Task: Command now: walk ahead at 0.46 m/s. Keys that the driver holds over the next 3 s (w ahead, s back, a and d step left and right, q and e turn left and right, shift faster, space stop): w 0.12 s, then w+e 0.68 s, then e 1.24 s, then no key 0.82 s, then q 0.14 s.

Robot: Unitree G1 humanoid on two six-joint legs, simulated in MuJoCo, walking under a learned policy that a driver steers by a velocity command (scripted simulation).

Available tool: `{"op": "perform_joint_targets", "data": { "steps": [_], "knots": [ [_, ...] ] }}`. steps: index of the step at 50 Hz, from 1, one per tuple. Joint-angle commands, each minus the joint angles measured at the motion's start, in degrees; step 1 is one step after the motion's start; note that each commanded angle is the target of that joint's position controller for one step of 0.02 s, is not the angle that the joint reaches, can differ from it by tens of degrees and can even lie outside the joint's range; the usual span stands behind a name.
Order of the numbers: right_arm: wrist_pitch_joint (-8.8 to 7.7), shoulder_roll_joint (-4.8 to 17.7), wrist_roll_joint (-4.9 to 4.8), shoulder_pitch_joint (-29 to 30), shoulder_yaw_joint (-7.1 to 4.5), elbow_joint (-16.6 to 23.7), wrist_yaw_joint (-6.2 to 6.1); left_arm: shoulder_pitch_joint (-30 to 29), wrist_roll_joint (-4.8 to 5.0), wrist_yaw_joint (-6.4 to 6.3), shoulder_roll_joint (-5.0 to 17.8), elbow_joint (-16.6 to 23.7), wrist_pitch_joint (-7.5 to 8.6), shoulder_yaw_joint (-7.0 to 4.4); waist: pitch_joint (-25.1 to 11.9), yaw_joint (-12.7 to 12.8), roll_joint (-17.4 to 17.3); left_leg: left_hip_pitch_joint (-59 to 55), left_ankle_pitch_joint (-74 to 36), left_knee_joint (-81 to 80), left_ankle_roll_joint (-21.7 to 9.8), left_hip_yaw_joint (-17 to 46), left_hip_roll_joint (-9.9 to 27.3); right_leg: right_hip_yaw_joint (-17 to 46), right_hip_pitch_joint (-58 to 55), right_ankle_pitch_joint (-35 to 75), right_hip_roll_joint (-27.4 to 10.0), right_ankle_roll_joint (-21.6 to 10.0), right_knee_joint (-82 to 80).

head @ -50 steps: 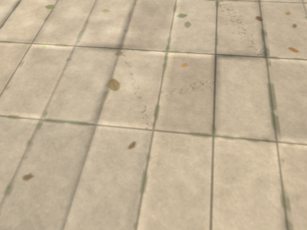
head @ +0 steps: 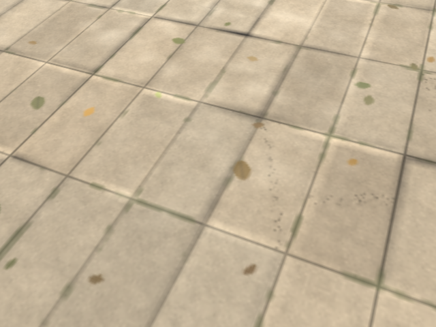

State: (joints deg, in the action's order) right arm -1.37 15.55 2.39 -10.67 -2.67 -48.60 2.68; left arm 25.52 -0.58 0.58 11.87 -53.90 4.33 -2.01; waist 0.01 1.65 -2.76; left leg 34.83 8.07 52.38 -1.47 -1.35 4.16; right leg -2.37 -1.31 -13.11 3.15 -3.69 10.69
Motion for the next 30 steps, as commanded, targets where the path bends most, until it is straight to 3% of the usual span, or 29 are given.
{"op": "perform_joint_targets", "data": {
  "steps": [1, 4, 7, 9, 10, 11, 12, 13, 14, 15, 17, 20, 22, 27, 30],
  "knots": [
    [-0.74, 1.13, -0.25, 10.66, 0.51, 6.15, 0.15, 2.22, -0.02, -0.24, 7.53, 0.75, 0.92, -1.38, 6.36, 1.31, 7.80, 6.22, -3.99, -7.19, 1.28, -2.73, -0.48, 6.59, 1.05, 19.28, -12.72, -6.78, -4.43],
    [-0.81, 1.21, -0.66, 14.31, 0.85, 7.33, 0.12, 3.32, -0.18, -0.55, 8.55, -0.65, 0.99, -1.49, 7.00, 1.78, 8.42, 1.15, -5.47, -15.43, -0.02, -3.76, -1.70, 5.52, 0.64, 23.88, -13.87, -6.57, -3.91],
    [-1.05, 2.34, -0.61, 12.93, 0.46, 7.16, -0.54, 2.47, -0.17, -0.97, 9.24, -1.72, 0.81, -1.58, 6.53, 0.00, 8.09, -4.93, -3.06, -19.32, -2.81, -3.72, -3.22, 5.58, -1.79, 34.82, -15.98, -5.82, 0.14],
    [-1.74, 4.32, -0.59, 2.53, -0.63, 4.01, -1.56, 0.42, -0.38, -1.11, 10.51, -1.87, 0.50, -1.85, 0.85, -5.02, 7.90, -17.46, 0.29, -22.24, -4.84, -3.84, -6.37, 5.12, -2.25, 49.49, -15.11, -4.31, 12.76],
    [-2.47, 6.09, -0.08, -7.45, -1.49, 0.79, -2.26, -0.39, -0.17, -1.03, 10.32, -1.66, 0.32, -1.73, -4.82, -9.23, 5.96, -30.97, -1.22, -24.95, -6.20, -2.76, -5.49, 3.56, 3.14, 44.92, -12.54, -3.27, 24.65],
    [-2.94, 11.00, 1.42, -17.08, -2.78, -0.52, -3.17, 0.66, 0.11, -0.81, 7.33, 0.11, 0.30, -0.90, -13.13, -11.51, -0.94, -45.68, 9.08, -26.24, -8.25, 12.12, 8.69, 1.65, 14.57, 22.98, -8.85, -2.64, 42.28],
    [-2.59, 15.09, 1.46, -16.67, -3.64, -0.56, -2.96, 8.47, 1.99, -0.63, 1.05, 0.39, -0.08, 0.16, -19.44, -6.74, -13.96, -55.51, 16.01, -34.97, -14.11, 38.78, 22.86, 1.67, 32.10, -17.98, 0.78, -1.13, 59.90],
    [-2.16, 10.55, -0.34, -11.48, -2.94, 0.33, -2.69, 3.23, 0.43, -1.05, 8.18, -0.44, -0.67, -1.60, -12.66, -6.47, -3.17, -47.39, 21.15, -37.93, -12.08, 37.63, 19.68, 6.97, 35.31, -13.52, -2.86, -2.27, 63.09],
    [-2.41, 6.61, -0.72, -5.54, -1.78, 1.05, -2.62, -1.01, 0.44, -0.59, 8.21, 0.67, -0.54, -1.98, -4.42, -4.40, -0.82, -38.41, 18.76, -39.47, -10.30, 27.56, 17.31, 6.85, 35.23, -7.44, -5.25, -2.59, 61.04],
    [-2.94, 4.16, -0.69, -3.14, -1.18, 0.94, -2.43, -2.30, 0.49, -0.32, 6.52, 0.64, -0.51, -1.70, -0.94, -3.17, 0.03, -32.47, 11.43, -41.56, -8.93, 20.63, 14.84, 6.34, 33.35, -4.16, -7.05, -2.44, 58.66],
    [-3.79, 2.18, -1.10, -2.80, -0.60, -0.21, -2.90, -1.49, -0.90, 0.46, 5.08, -0.07, -1.95, -1.77, 1.13, -0.91, -1.97, -26.43, 3.48, -43.33, -6.55, 10.94, 11.35, 5.78, 29.60, -2.38, -8.60, -1.49, 56.05],
    [-5.30, 2.47, -1.74, -5.51, -0.74, -1.66, -3.06, -4.32, -1.00, 1.36, 3.53, 0.93, -3.53, -1.83, 2.25, -0.04, -1.26, -25.91, -2.89, -45.17, -6.28, 4.38, 10.59, 4.82, 32.25, 0.67, -9.12, -0.59, 54.84],
    [-5.54, 2.65, -1.67, -7.22, -0.86, -2.43, -3.21, -8.41, -1.07, 1.79, 3.41, 2.30, -4.00, -1.85, 3.57, -0.39, -1.00, -27.10, -4.90, -46.03, -6.06, 0.76, 10.08, 4.10, 36.95, 4.81, -9.74, 0.00, 53.27],
    [-5.39, 2.16, -1.51, -10.75, -0.56, -4.32, -3.54, -18.54, -0.92, 2.62, 2.57, 5.85, -3.69, -1.15, 6.05, -1.91, -0.15, -29.68, -13.61, -45.54, -5.00, -6.90, 8.23, 0.75, 40.24, 14.09, -8.68, 0.80, 39.76],
    [-5.11, 2.98, -1.50, -13.78, -0.63, -5.71, -4.09, -24.33, -1.19, 3.04, 1.97, 8.12, -3.57, -0.42, 6.64, -3.48, -0.35, -33.71, -20.82, -44.33, -4.60, -9.94, 9.18, -3.23, 38.81, 15.23, -7.51, -0.16, 31.47]
  ]
}}
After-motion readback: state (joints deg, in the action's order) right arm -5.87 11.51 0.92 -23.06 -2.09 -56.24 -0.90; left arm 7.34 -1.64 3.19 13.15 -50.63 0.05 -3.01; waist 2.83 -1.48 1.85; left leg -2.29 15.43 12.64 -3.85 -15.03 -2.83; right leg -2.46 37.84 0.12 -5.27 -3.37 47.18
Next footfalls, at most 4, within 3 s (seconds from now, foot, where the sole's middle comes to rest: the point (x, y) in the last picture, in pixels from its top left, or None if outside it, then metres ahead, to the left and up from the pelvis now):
0.20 left None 0.29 0.12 -0.78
0.78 right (274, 318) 0.54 -0.09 -0.78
1.28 left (256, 247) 0.78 -0.04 -0.78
1.74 right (292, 308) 0.57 -0.14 -0.78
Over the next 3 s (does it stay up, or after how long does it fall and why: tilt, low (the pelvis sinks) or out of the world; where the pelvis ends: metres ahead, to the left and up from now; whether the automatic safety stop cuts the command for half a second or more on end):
stays up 0.61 -0.04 -0.01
